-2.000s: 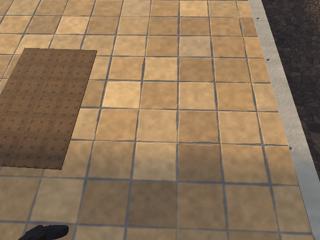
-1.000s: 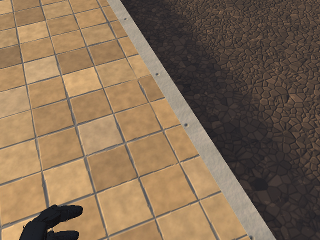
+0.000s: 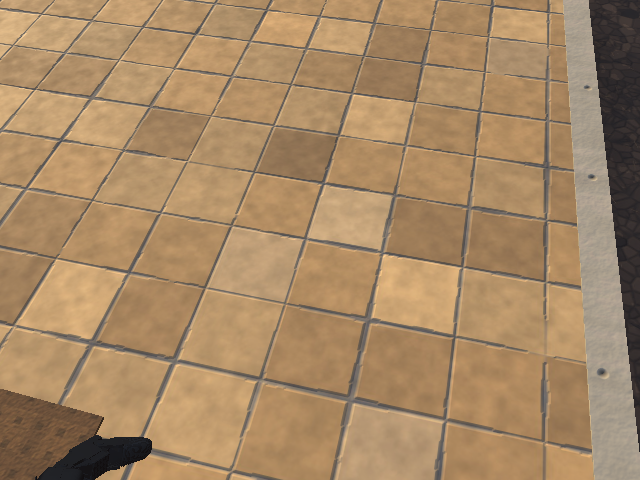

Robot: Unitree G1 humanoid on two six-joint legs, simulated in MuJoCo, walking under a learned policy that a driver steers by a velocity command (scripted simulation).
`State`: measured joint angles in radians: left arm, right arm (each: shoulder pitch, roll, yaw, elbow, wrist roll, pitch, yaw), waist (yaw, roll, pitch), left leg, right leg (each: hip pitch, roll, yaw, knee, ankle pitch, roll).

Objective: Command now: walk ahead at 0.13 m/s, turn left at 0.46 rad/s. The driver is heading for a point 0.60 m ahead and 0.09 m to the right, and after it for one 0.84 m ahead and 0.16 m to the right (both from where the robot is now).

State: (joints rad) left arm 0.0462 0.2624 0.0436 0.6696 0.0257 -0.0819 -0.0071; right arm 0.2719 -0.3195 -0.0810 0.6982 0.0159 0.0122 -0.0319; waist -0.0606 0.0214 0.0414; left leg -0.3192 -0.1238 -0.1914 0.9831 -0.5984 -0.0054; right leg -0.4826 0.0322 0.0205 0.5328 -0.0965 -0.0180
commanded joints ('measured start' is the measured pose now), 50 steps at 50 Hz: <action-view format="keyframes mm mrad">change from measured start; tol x16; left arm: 1 78 105 29 -63 -6 25 9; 37 35 80 5 176 -46 18 1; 43 443 248 62 312 -40 -24 -23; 50 316 108 9 269 -31 -6 -5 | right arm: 1 70 -158 -34 -54 7 24 -10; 50 -118 -3 8 -39 -3 -96 44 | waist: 1 63 -117 -238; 13 28 -153 -144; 16 131 176 -113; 30 72 -16 -67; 39 80 145 81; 43 213 -296 -37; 50 116 -112 21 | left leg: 1 -323 93 47 328 36 -70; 13 160 122 186 -490 391 -5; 15 256 285 -15 -605 510 74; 17 -21 279 -35 -666 156 123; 30 77 182 81 -553 484 46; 35 63 283 -111 -717 -120 163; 38 97 386 -236 -746 -44 222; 41 -58 241 -5 -547 196 113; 44 -509 106 89 158 34 13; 50 -462 223 175 16 383 16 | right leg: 1 486 -365 424 -162 137 -212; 4 215 -248 227 -244 54 -183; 9 245 -256 155 -226 169 -223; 15 68 -148 65 -95 -258 -37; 30 291 -94 -3 -85 26 20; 37 -2 -38 -59 164 -333 -39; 41 345 -90 44 -87 -249 -104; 43 656 -393 626 -313 -263 -292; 50 532 -254 189 -370 91 -183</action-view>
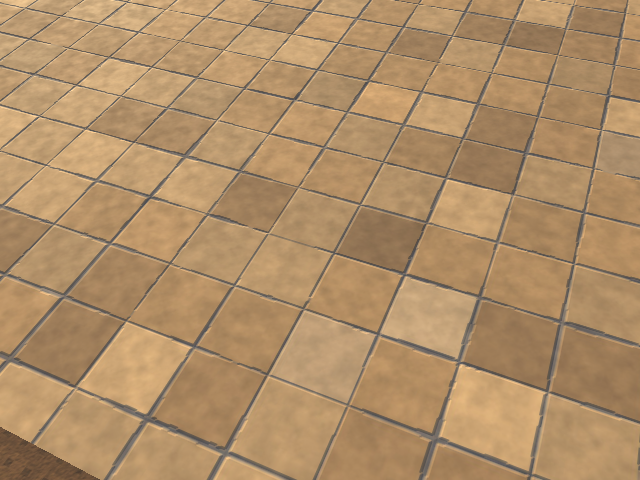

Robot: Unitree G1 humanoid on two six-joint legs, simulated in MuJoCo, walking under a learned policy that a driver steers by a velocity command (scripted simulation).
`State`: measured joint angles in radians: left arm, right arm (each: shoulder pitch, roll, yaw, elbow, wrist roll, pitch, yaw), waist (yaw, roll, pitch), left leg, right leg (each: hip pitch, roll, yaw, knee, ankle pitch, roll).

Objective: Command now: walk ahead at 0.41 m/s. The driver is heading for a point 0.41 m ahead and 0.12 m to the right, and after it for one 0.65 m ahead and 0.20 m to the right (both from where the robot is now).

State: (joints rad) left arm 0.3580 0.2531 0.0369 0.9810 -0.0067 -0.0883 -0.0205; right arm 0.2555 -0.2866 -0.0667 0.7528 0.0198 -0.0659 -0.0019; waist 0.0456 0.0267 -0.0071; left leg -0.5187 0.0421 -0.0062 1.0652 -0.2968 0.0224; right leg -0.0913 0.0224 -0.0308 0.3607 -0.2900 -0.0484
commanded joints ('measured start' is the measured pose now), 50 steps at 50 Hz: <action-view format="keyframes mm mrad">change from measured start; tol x32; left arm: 1 8 131 17 -42 2 4 14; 50 -153 166 68 -313 12 18 12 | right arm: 1 -135 -21 -1 -105 -7 -16 16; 50 -21 -90 -18 3 -30 -21 -10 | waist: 1 14 -106 77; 13 -183 -122 -114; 15 -128 328 -422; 25 -20 32 57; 36 -105 5 111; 42 37 -240 -379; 50 -81 -54 -56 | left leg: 1 -245 52 7 -133 114 -24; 10 -14 -10 -6 -545 287 4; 13 492 -29 8 -539 230 73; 15 952 393 -724 -727 -148 260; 23 332 224 -96 -952 181 163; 35 572 251 188 -908 373 129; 39 597 230 254 -519 947 74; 40 454 187 272 -267 861 31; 42 -193 -89 7 327 -313 -55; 50 -36 68 -23 1 47 -70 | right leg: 1 115 -231 204 -209 319 -151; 13 -24 -189 114 227 673 -47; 15 -507 30 128 855 -295 19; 16 -596 -32 184 952 -254 12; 30 -579 -165 79 452 336 41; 39 -285 8 -103 254 100 -90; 42 512 -366 882 -33 -112 -408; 50 -116 -187 207 -91 811 -227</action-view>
